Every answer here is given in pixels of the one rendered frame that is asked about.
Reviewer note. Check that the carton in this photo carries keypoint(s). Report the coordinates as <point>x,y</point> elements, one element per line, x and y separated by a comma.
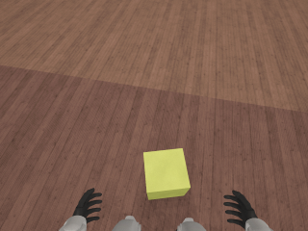
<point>166,173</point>

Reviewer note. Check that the left robot forearm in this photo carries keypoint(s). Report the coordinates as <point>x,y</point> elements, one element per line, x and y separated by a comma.
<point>75,223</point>

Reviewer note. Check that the robot left thigh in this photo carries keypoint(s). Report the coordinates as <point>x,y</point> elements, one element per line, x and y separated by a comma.
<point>127,225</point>

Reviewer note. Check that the right robot forearm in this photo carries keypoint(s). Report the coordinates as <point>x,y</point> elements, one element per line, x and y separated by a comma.
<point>256,224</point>

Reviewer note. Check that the robot left hand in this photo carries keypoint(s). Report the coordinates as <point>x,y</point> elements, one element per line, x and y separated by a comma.
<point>82,209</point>

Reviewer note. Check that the robot right hand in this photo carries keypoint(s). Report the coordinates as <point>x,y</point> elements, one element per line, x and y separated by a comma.
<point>245,210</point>

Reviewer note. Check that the robot right shin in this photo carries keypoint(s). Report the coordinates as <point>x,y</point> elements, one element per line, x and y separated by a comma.
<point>188,219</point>

